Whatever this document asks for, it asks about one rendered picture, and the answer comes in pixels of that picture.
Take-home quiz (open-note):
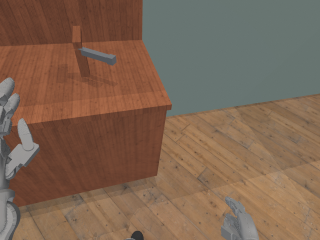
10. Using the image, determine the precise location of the robot left hand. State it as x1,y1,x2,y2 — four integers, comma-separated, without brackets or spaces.
0,77,40,190

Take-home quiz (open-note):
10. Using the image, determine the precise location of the tap lever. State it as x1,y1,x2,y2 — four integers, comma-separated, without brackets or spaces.
78,47,117,66

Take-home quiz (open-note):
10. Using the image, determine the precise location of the robot left foot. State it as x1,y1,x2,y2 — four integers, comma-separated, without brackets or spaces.
131,230,144,240

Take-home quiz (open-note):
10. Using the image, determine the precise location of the counter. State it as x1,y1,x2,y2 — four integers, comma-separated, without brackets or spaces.
0,0,172,207

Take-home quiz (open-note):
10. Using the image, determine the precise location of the left robot forearm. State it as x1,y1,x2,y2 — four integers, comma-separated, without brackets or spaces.
0,189,21,240

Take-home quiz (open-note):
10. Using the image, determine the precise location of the robot right hand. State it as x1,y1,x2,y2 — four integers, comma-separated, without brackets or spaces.
221,196,259,240

